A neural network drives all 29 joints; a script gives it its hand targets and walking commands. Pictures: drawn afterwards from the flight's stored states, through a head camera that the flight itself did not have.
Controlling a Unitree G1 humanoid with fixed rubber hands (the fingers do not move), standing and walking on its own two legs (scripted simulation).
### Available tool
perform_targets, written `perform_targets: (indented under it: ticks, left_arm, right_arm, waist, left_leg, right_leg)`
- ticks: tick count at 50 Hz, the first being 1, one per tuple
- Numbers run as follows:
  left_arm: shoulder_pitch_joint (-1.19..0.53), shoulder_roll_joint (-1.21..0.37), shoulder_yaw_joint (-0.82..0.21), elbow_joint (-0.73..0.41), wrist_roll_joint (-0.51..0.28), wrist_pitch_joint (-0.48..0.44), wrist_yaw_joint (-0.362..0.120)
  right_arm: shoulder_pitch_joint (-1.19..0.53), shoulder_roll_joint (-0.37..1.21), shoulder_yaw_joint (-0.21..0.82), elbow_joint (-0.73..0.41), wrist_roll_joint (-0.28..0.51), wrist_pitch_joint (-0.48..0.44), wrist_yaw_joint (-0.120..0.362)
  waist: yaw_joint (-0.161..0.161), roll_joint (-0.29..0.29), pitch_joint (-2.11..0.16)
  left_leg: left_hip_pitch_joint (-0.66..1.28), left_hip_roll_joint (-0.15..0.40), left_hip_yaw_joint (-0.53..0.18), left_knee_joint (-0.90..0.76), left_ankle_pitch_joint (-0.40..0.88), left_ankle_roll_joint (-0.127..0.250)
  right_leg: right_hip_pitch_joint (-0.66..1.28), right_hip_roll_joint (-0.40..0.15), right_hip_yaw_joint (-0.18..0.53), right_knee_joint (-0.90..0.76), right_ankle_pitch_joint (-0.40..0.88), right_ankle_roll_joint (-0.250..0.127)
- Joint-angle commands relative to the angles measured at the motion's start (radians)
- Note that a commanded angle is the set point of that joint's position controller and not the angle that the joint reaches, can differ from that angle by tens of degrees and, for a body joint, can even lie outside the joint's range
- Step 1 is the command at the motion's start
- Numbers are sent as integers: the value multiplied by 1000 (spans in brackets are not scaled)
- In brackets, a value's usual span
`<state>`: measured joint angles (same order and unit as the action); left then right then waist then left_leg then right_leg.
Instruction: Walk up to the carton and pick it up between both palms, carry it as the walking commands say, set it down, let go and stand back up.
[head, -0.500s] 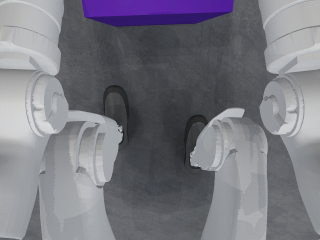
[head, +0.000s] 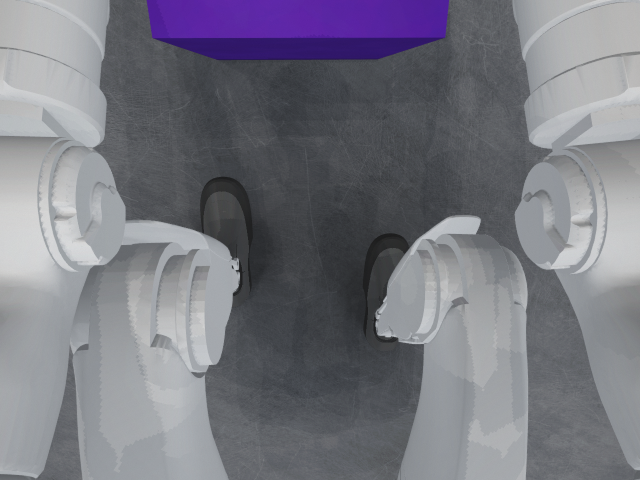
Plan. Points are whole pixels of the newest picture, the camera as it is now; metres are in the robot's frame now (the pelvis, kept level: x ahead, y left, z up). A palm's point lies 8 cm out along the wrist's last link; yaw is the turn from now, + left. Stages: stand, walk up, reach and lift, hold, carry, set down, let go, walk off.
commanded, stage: reach and lift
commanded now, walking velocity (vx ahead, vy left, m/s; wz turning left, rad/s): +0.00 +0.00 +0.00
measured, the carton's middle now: out of the picture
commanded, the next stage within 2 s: none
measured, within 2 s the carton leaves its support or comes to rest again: leaves its support in 0.12 s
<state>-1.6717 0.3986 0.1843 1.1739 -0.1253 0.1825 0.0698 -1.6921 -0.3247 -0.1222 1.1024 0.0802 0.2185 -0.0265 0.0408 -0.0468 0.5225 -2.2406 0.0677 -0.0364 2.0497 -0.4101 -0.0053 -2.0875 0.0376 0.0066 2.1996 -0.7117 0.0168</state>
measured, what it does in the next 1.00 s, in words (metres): stands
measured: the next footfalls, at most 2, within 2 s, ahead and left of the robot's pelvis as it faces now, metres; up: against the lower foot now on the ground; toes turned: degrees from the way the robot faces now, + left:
none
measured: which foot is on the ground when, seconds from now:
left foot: down 0.00-1.00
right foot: down 0.00-1.00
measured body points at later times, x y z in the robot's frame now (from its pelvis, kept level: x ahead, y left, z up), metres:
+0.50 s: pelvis -0.01 +0.00 +0.00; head +0.36 +0.03 +0.24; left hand +0.59 +0.21 -0.13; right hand +0.61 -0.09 -0.12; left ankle +0.16 +0.14 -0.36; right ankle +0.08 -0.12 -0.36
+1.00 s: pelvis -0.02 -0.01 +0.03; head +0.34 +0.02 +0.29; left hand +0.57 +0.21 -0.07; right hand +0.60 -0.09 -0.06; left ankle +0.16 +0.14 -0.36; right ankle +0.08 -0.12 -0.36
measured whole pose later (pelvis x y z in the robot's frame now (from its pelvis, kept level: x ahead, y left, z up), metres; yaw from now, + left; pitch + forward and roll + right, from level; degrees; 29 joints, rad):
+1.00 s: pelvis -0.02 -0.01 +0.03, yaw +0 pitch +27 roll +1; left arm -1.64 0.32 0.31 0.90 0.04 0.43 0.14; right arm -1.69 -0.25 -0.17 0.94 0.00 0.43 -0.22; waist 0.06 -0.07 0.52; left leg -2.04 0.06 -0.04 1.96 -0.39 -0.02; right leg -1.92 0.05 0.01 2.11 -0.66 0.00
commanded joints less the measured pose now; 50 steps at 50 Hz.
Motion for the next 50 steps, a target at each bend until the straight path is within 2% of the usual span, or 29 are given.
perform_targets:
  ticks: [1,2,3,4,8,11,12,15,16,17,21,22,23,25,26,28,29,31,33,36,37,39,40,41,43,47,48,49,50]
  left_arm:
    - [-703,-942,-247,-415,-132,-28,-250]
    - [-738,-908,-265,-448,-139,-29,-245]
    - [-749,-919,-271,-462,-155,-30,-235]
    - [-757,-907,-278,-430,-144,-22,-235]
    - [-789,-883,-279,-528,-156,-4,-216]
    - [-777,-910,-253,-451,-119,28,-220]
    - [-740,-922,-251,-466,-115,40,-220]
    - [-840,-934,-276,-556,-149,48,-217]
    - [-844,-928,-270,-544,-134,61,-217]
    - [-869,-947,-295,-621,-153,61,-214]
    - [-836,-1003,-245,-549,-126,95,-230]
    - [-804,-1009,-217,-474,-99,101,-235]
    - [-851,-1009,-239,-559,-118,103,-240]
    - [-782,-1056,-170,-463,-68,125,-253]
    - [-806,-1064,-196,-537,-85,123,-254]
    - [-821,-1054,-176,-502,-81,132,-262]
    - [-803,-1073,-146,-481,-60,133,-260]
    - [-850,-1075,-167,-553,-70,132,-262]
    - [-781,-1130,-174,-543,-78,146,-267]
    - [-773,-1121,-162,-505,-52,166,-271]
    - [-772,-1115,-159,-513,-60,170,-273]
    - [-757,-1154,-141,-534,-46,166,-281]
    - [-700,-1164,-116,-469,-24,178,-288]
    - [-741,-1151,-131,-537,-31,174,-290]
    - [-678,-1196,-139,-515,-12,194,-291]
    - [-654,-1243,-125,-507,-4,203,-300]
    - [-674,-1219,-127,-552,-17,202,-300]
    - [-720,-1232,-182,-622,-42,202,-299]
    - [-692,-1180,-166,-561,-23,204,-305]
  right_arm:
    - [-598,892,248,-359,119,-36,233]
    - [-599,896,257,-354,129,-32,231]
    - [-654,881,266,-409,151,-31,222]
    - [-645,891,263,-366,145,-28,217]
    - [-694,899,300,-457,171,-7,206]
    - [-682,929,273,-362,152,18,203]
    - [-701,915,281,-424,147,23,209]
    - [-701,942,274,-423,143,44,205]
    - [-707,964,265,-421,153,55,207]
    - [-740,949,263,-497,154,59,206]
    - [-737,991,214,-451,120,82,208]
    - [-692,1015,191,-381,101,88,214]
    - [-713,1018,190,-423,106,95,218]
    - [-708,1037,145,-382,90,102,231]
    - [-734,1059,163,-458,99,94,228]
    - [-784,1026,144,-461,90,99,226]
    - [-801,1029,149,-450,92,97,226]
    - [-735,1071,133,-414,77,108,225]
    - [-827,1061,183,-557,108,97,214]
    - [-789,1125,171,-454,111,120,219]
    - [-826,1095,179,-523,115,117,216]
    - [-809,1136,182,-519,110,119,212]
    - [-780,1148,160,-460,108,128,214]
    - [-773,1168,170,-493,103,127,217]
    - [-802,1152,185,-534,123,121,219]
    - [-774,1161,164,-503,91,127,221]
    - [-786,1180,175,-537,99,128,220]
    - [-785,1190,202,-584,126,130,219]
    - [-766,1173,185,-535,113,135,218]
  waist:
    - [18,38,-1503]
    - [30,49,-1563]
    - [15,50,-1654]
    - [34,75,-1653]
    - [47,28,-1794]
    - [73,34,-1717]
    - [84,48,-1756]
    - [46,19,-1890]
    - [73,52,-1883]
    - [43,56,-1951]
    - [41,52,-1895]
    - [57,39,-1803]
    - [22,40,-1927]
    - [50,64,-1796]
    - [52,58,-1908]
    - [27,55,-1856]
    - [55,53,-1852]
    - [22,43,-1923]
    - [62,42,-2056]
    - [83,38,-2022]
    - [76,28,-2036]
    - [83,1,-2069]
    - [84,5,-2009]
    - [86,2,-2086]
    - [108,43,-2142]
    - [68,24,-2150]
    - [75,-3,-2222]
    - [72,29,-2355]
    - [83,24,-2258]
  left_leg:
    - [1050,-116,81,63,496,30]
    - [1071,-110,82,67,496,27]
    - [1158,-121,83,56,531,30]
    - [1171,-116,82,72,561,27]
    - [1225,-123,98,39,556,28]
    - [1104,-118,111,11,438,29]
    - [1188,-124,110,5,462,21]
    - [1203,-128,118,-3,447,24]
    - [1220,-126,121,-24,418,22]
    - [1266,-137,121,-28,424,17]
    - [1161,-140,124,-68,350,16]
    - [1109,-135,130,-68,303,18]
    - [1189,-136,128,-78,324,13]
    - [1130,-136,126,-100,291,11]
    - [1160,-145,135,-86,310,13]
    - [1164,-142,124,-102,280,19]
    - [1160,-140,119,-94,287,19]
    - [1156,-137,124,-87,323,13]
    - [1220,-146,138,-91,384,12]
    - [1186,-141,134,-126,314,15]
    - [1192,-143,142,-116,340,13]
    - [1168,-147,152,-127,357,16]
    - [1134,-142,151,-132,312,16]
    - [1170,-144,146,-139,340,12]
    - [1208,-145,146,-156,370,13]
    - [1188,-148,139,-187,350,12]
    - [1224,-154,135,-187,382,15]
    - [1308,-155,144,-182,427,9]
    - [1242,-146,144,-180,413,9]
  right_leg:
    - [295,88,-49,-207,437,-24]
    - [279,82,-42,-205,436,-27]
    - [323,85,-69,-205,443,-13]
    - [282,82,-55,-211,455,-17]
    - [388,92,-72,-228,466,-7]
    - [377,86,-68,-241,401,-13]
    - [383,91,-75,-242,394,-15]
    - [465,93,-82,-249,425,-15]
    - [433,89,-83,-260,388,-13]
    - [463,97,-93,-263,397,-18]
    - [470,100,-92,-291,367,-25]
    - [421,100,-87,-300,320,-26]
    - [496,103,-100,-302,353,-28]
    - [424,105,-96,-321,313,-29]
    - [481,110,-85,-328,333,-32]
    - [446,107,-105,-327,297,-23]
    - [422,103,-103,-316,286,-21]
    - [497,110,-90,-333,350,-31]
    - [587,114,-90,-333,400,-19]
    - [566,114,-98,-341,350,-19]
    - [585,113,-91,-356,366,-16]
    - [640,119,-88,-368,396,-9]
    - [595,118,-85,-375,344,-10]
    - [620,121,-84,-371,391,-11]
    - [641,125,-82,-377,405,-9]
    - [634,126,-83,-410,386,-7]
    - [671,129,-87,-417,404,-5]
    - [723,133,-87,-411,461,-7]
    - [670,125,-78,-423,441,-5]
